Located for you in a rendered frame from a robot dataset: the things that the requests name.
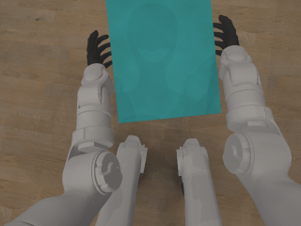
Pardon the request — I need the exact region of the right robot upper arm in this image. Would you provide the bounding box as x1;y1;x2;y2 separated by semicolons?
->
222;131;301;226

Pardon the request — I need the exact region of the robot right shin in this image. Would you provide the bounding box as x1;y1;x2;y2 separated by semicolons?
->
182;138;210;182

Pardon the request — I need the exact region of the left robot upper arm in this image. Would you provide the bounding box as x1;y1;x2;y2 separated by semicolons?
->
4;150;123;226

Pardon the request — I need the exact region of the robot right thigh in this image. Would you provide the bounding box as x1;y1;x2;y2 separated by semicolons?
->
176;144;223;226

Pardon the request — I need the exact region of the right robot hand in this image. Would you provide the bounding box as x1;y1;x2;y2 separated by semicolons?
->
213;15;240;56

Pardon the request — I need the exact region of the left robot hand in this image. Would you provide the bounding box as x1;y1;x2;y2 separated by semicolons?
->
87;30;113;69

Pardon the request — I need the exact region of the robot right forearm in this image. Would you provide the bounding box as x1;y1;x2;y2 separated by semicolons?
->
218;45;292;164

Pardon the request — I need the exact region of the carton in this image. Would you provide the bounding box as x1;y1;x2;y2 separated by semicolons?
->
105;0;221;123

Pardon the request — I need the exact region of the robot left forearm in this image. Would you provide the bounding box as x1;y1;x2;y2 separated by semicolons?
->
62;63;115;180

